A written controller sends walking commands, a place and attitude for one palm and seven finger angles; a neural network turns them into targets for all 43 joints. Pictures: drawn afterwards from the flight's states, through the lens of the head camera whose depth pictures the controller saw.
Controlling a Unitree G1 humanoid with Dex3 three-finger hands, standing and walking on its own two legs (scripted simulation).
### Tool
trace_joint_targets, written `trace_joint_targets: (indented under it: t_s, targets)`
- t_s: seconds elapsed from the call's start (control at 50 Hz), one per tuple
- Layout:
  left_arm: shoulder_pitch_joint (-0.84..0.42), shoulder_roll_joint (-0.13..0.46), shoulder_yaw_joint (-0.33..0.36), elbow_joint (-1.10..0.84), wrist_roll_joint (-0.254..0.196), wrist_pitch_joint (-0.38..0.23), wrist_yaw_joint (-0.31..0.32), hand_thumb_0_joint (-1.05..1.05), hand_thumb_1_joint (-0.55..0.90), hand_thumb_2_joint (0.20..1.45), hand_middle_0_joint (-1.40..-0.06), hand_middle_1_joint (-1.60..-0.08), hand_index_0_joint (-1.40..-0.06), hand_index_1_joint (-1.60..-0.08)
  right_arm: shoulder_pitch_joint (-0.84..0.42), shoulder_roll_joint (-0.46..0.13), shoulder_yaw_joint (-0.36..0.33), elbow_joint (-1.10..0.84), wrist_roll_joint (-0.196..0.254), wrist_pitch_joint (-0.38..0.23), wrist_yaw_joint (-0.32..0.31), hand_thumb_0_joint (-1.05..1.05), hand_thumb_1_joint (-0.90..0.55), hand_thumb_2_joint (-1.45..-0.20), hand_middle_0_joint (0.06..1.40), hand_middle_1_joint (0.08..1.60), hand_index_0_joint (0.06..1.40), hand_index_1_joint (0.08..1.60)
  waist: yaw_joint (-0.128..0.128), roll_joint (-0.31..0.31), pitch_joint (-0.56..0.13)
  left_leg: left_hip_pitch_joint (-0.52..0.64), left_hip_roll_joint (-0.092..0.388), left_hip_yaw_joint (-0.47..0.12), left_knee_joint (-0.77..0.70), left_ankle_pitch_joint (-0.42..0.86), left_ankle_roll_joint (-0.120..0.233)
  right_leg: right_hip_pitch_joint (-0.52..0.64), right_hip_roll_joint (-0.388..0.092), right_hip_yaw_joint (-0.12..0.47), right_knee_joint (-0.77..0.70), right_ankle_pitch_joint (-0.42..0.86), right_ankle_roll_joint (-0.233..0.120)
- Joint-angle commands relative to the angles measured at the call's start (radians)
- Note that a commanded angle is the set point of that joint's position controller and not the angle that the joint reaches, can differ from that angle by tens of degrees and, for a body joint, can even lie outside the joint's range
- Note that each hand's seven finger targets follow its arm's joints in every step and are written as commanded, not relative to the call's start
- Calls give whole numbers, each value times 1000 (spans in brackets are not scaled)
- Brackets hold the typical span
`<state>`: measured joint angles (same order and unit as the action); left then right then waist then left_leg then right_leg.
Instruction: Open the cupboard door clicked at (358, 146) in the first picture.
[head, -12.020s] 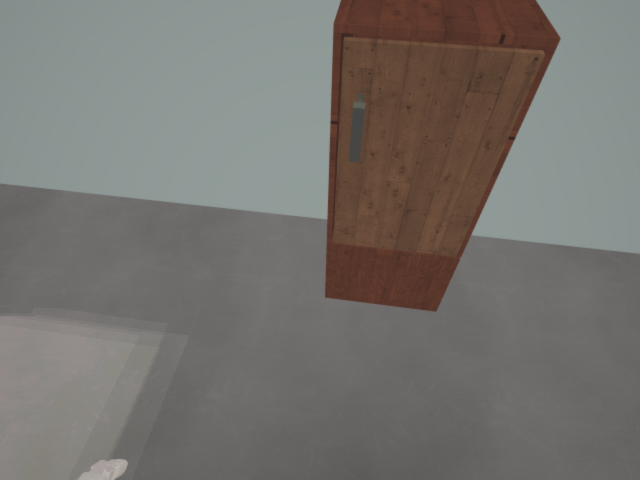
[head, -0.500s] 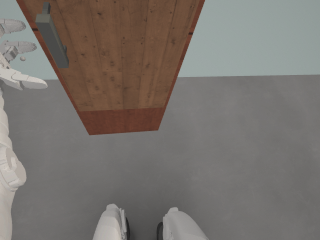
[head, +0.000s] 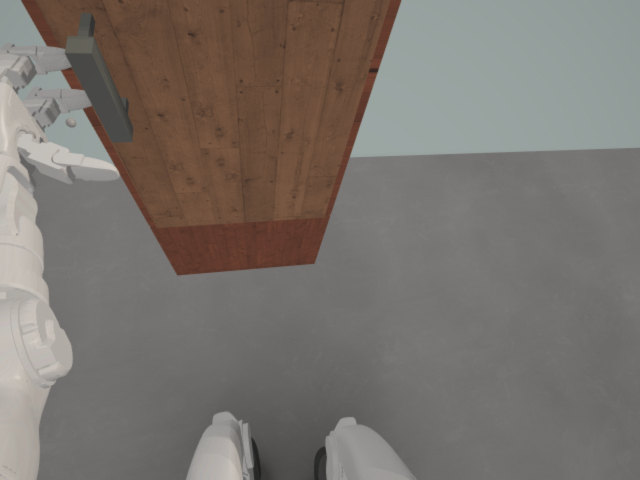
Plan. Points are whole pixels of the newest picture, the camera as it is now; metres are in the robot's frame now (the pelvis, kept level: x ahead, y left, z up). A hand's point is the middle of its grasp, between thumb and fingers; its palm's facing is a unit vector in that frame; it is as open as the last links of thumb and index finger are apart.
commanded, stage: slide the fingers in behind the handle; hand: left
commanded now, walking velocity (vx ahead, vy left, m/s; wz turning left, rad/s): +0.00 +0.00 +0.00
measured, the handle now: (105, 82) +0.57 +0.22 +0.08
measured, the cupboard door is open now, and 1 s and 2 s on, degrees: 0 0 0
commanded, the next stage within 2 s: close the thumb around the handle in 1.22 s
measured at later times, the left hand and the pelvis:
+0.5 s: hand (104, 123) +0.51 +0.21 +0.07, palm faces +0.06 -1.00 -0.01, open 13.9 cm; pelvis +0.00 -0.01 +0.00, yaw +0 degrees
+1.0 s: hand (125, 121) +0.52 +0.19 +0.07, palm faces +0.07 -1.00 -0.01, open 13.9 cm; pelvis +0.00 -0.01 +0.00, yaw +1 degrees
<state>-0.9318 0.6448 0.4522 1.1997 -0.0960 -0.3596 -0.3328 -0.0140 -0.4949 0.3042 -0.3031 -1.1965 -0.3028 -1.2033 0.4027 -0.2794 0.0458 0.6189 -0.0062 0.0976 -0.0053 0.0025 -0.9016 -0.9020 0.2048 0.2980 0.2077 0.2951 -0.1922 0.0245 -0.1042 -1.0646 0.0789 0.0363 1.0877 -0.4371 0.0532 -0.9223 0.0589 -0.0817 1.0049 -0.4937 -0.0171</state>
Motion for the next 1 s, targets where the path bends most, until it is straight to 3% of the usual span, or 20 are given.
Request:
trace_joint_targets:
  t_s: [0.0,0.06,0.1,0.12,0.16,0.2,0.26,0.3,0.38,0.42,0.46,0.5,0.56,0.58,0.68,0.76,0.8,0.82,0.86,0.98]
  targets:
    - [-417,267,20,-194,-12,-74,21,0,-500,300,-300,-1200,-300,-1200,180,-200,-68,-39,-1,-10,-15,0,-900,-900,200,300,200,300,-2,171,-471,582,-18,-124,-93,405,-19,-3,23,37,-116,297,-3]
    - [-425,258,19,-198,-19,-78,27,0,-500,300,-300,-1200,-300,-1200,178,-200,-67,-42,-1,-12,-15,0,-900,-900,200,300,200,300,-5,168,-467,568,-23,-117,-89,390,-14,9,24,44,-118,299,-4]
    - [-423,294,45,-205,-14,-84,31,0,-500,300,-300,-1200,-300,-1200,179,-203,-70,-42,-2,-14,-17,0,-900,-900,200,300,200,300,4,164,-490,567,-21,-118,-88,407,-17,25,22,45,-112,316,-3]
    - [-444,256,13,-227,-13,-90,30,0,-500,300,-300,-1200,-300,-1200,174,-196,-70,-41,-1,-14,-15,0,-900,-900,200,300,200,300,-1,196,-506,589,-22,-117,-86,418,-19,14,21,45,-109,320,-3]
    - [-432,199,-11,-245,-25,-100,30,0,-500,300,-300,-1200,-300,-1200,178,-190,-74,-38,-4,-15,-10,0,-900,-900,200,300,200,300,0,201,-516,635,-20,-125,-85,456,-22,1,25,38,-108,333,-7]
    - [-388,223,16,-213,-25,-91,33,0,-500,300,-300,-1200,-300,-1200,178,-196,-78,-34,-2,-11,-9,0,-900,-900,200,300,200,300,8,167,-510,616,-19,-124,-85,450,-23,10,24,37,-110,334,-5]
    - [-422,161,-29,-224,-27,-82,41,0,-500,300,-300,-1200,-300,-1200,180,-187,-75,-33,-3,-10,-7,0,-900,-900,200,300,200,300,-4,171,-490,607,-23,-120,-85,442,-18,7,23,38,-110,338,-4]
    - [-407,160,-22,-234,-24,-85,55,0,-500,300,-300,-1200,-300,-1200,177,-186,-79,-36,-3,-9,-4,0,-900,-900,200,300,200,300,8,172,-506,614,-24,-120,-88,451,-21,16,24,37,-111,343,-4]
    - [-431,165,-20,-219,-13,-95,82,0,-500,300,-300,-1200,-300,-1200,173,-186,-76,-32,-2,-10,-4,0,-900,-900,200,300,200,300,-5,135,-475,573,-26,-117,-88,404,-17,16,22,43,-113,325,-1]
    - [-461,162,-26,-232,-6,-102,92,0,-500,300,-300,-1200,-300,-1200,171,-182,-75,-28,-6,-15,-1,0,-900,-900,200,300,200,300,-6,162,-482,574,-28,-115,-87,387,-18,18,20,44,-113,313,-2]
    - [-424,185,0,-232,-6,-111,99,0,-500,300,-300,-1200,-300,-1200,174,-184,-75,-33,-8,-17,-1,0,-900,-900,200,300,200,300,10,158,-509,570,-32,-110,-81,414,-17,51,22,49,-105,344,-6]
    - [-436,142,-38,-195,-1,-106,98,0,-500,300,-300,-1200,-300,-1200,166,-179,-73,-28,-5,-16,1,0,-900,-900,200,300,200,300,-9,148,-464,553,-30,-109,-81,389,-17,22,21,48,-113,327,-1]
    - [-428,189,3,-218,-9,-109,100,0,-500,300,-300,-1200,-300,-1200,175,-184,-74,-34,-7,-18,0,0,-900,-900,200,300,200,300,8,150,-510,548,-35,-103,-77,411,-13,73,21,54,-105,362,-4]
    - [-415,176,-5,-222,-5,-109,96,0,-500,300,-300,-1200,-300,-1200,171,-180,-75,-37,-5,-18,1,0,-900,-900,200,300,200,300,12,154,-529,552,-35,-99,-74,426,-15,77,20,55,-101,379,-1]
    - [-411,136,-32,-209,-14,-102,95,0,-500,300,-300,-1200,-300,-1200,168,-176,-75,-36,-1,-18,5,0,-900,-900,200,300,200,300,1,121,-490,511,-38,-91,-73,393,-10,88,21,60,-109,380,3]
    - [-459,80,-69,-220,-17,-105,108,0,-500,300,-300,-1200,-300,-1200,171,-172,-78,-28,-6,-24,6,0,-900,-900,200,300,200,300,-13,150,-465,536,-37,-103,-77,366,-13,33,21,53,-113,329,-2]
    - [-481,92,-62,-215,-14,-107,123,0,-500,300,-300,-1200,-300,-1200,173,-176,-79,-19,-9,-26,6,0,-900,-900,200,300,200,300,-22,136,-473,536,-34,-107,-76,358,-13,28,19,53,-113,320,2]
    - [-465,120,-37,-204,-9,-107,128,0,-500,300,-300,-1200,-300,-1200,175,-178,-79,-19,-8,-28,6,0,-900,-900,200,300,200,300,-8,134,-478,524,-35,-106,-76,353,-14,39,20,54,-112,315,0]
    - [-501,141,-33,-235,0,-121,137,0,-500,300,-300,-1200,-300,-1200,178,-178,-76,-19,-12,-31,6,0,-900,-900,200,300,200,300,-8,159,-505,536,-37,-109,-73,369,-13,45,18,57,-102,326,-3]
    - [-433,142,-24,-213,9,-119,135,0,-500,300,-300,-1200,-300,-1200,174,-176,-77,-28,-8,-28,8,0,-900,-900,200,300,200,300,6,137,-530,528,-39,-96,-68,402,-13,82,19,58,-98,378,0]
